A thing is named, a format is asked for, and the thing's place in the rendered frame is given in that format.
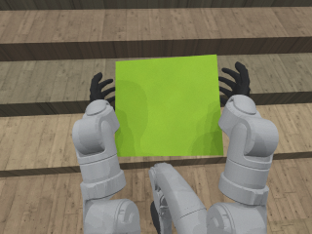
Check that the robot right forearm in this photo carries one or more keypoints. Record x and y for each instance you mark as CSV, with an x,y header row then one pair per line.
x,y
252,142

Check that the robot right hand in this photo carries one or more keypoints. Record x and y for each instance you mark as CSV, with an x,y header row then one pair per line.
x,y
242,85

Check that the right robot foot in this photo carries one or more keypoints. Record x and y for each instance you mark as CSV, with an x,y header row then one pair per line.
x,y
155,217

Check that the left robot upper arm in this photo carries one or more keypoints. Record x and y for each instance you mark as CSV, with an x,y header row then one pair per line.
x,y
117,216

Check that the right robot upper arm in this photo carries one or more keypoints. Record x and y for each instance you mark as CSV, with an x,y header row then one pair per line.
x,y
230,218

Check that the robot left hand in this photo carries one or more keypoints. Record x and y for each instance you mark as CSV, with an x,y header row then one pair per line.
x,y
96,88

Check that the carton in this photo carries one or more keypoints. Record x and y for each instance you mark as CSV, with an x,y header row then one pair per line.
x,y
168,107

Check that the robot left forearm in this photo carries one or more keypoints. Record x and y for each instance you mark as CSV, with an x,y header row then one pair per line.
x,y
95,147

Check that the right robot thigh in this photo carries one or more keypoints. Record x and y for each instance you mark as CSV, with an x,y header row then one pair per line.
x,y
188,213

